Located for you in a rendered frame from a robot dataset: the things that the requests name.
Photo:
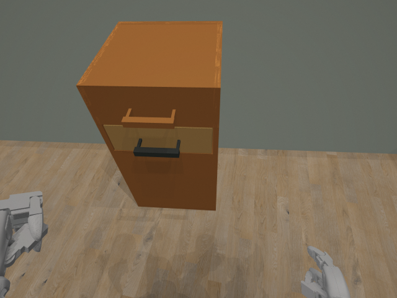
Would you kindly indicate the handle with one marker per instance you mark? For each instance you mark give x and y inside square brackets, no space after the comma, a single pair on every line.
[157,152]
[148,122]

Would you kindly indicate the robot right hand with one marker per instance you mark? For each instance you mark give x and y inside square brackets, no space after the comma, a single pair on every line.
[328,284]

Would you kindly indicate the robot left hand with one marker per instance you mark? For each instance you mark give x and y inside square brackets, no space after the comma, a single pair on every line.
[23,213]

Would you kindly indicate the drawer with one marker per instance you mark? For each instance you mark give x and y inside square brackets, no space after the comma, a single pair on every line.
[193,139]

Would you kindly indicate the cabinet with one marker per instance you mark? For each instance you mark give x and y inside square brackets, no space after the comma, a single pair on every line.
[169,69]

